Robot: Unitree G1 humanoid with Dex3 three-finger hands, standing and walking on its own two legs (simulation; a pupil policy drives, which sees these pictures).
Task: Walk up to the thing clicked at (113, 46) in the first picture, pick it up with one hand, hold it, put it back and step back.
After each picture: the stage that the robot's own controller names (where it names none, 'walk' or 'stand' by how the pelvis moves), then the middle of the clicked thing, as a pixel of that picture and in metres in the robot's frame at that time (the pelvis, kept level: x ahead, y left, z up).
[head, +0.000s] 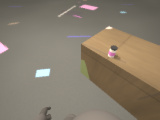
stand; (112, 51) +0.72 -0.20 -0.07
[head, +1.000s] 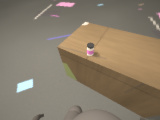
walk; (90, 49) +0.64 +0.07 -0.04
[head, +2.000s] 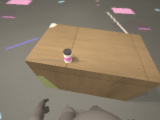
stand; (67, 55) +0.52 +0.21 -0.03
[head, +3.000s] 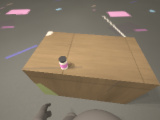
stand; (63, 62) +0.48 +0.25 -0.06
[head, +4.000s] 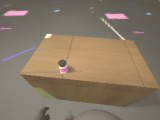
stand; (63, 66) +0.45 +0.24 -0.06
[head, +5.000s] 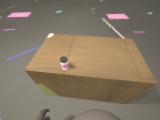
stand; (64, 63) +0.50 +0.25 -0.07
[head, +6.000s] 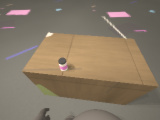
stand; (63, 64) +0.47 +0.26 -0.07
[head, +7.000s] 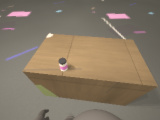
stand; (63, 64) +0.48 +0.26 -0.07
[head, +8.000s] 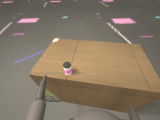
rise first; (67, 68) +0.46 +0.24 -0.07
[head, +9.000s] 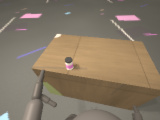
go down; (69, 63) +0.49 +0.24 -0.07
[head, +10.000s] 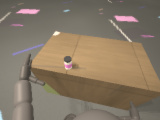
go down; (68, 62) +0.49 +0.22 -0.06
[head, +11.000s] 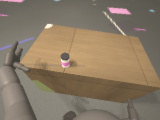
go down; (65, 60) +0.47 +0.21 -0.04
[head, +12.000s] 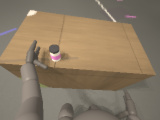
close in; (55, 53) +0.48 +0.23 +0.00
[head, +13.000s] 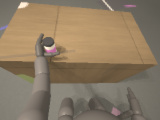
close; (50, 46) +0.50 +0.24 +0.03
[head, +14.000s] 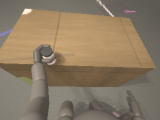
lift; (48, 56) +0.44 +0.25 +0.02
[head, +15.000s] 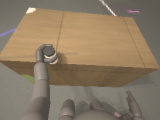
lift; (51, 55) +0.44 +0.25 +0.03
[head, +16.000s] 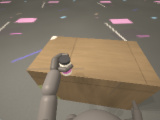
lift; (65, 65) +0.33 +0.17 +0.14
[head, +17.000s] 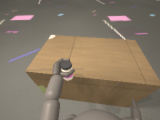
hold; (67, 70) +0.32 +0.16 +0.09
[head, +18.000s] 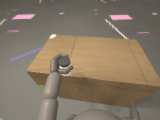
crouch; (65, 66) +0.33 +0.18 +0.12
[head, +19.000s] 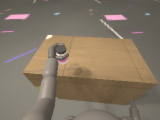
crouch; (62, 55) +0.42 +0.20 +0.13
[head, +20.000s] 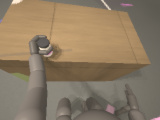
lower; (45, 47) +0.49 +0.24 +0.01
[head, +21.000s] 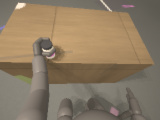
lower; (48, 49) +0.48 +0.23 +0.02
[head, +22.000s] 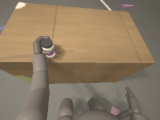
lower; (48, 48) +0.49 +0.24 +0.03
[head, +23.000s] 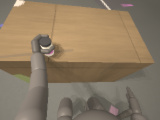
lower; (47, 47) +0.50 +0.24 +0.03
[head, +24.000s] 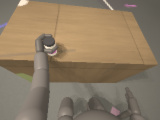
loosen; (50, 46) +0.50 +0.23 +0.03
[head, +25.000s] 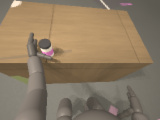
withdraw; (46, 48) +0.49 +0.23 +0.03
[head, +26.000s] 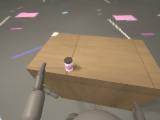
sink last; (68, 64) +0.46 +0.22 -0.02
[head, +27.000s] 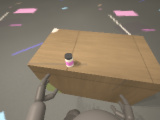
stand; (69, 60) +0.48 +0.22 -0.02
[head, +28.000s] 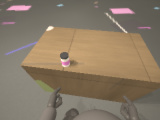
stand; (65, 59) +0.47 +0.23 -0.01
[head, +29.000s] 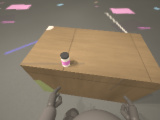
stand; (65, 59) +0.47 +0.23 -0.01
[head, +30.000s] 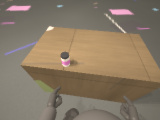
stand; (65, 59) +0.48 +0.23 -0.01
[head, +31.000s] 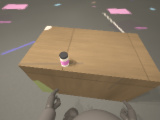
stand; (64, 59) +0.48 +0.22 -0.01
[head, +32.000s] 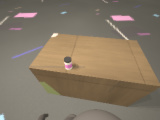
stand; (68, 63) +0.50 +0.22 -0.07
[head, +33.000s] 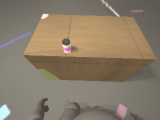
walk; (66, 46) +0.58 +0.22 -0.04
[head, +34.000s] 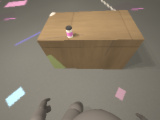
walk; (69, 31) +0.85 +0.29 -0.05
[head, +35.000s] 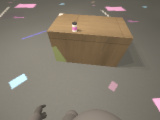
stand; (74, 26) +1.11 +0.28 -0.05
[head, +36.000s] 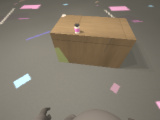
stand; (77, 28) +1.10 +0.25 -0.07
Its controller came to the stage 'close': yes
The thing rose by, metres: 0.22
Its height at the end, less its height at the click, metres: +0.00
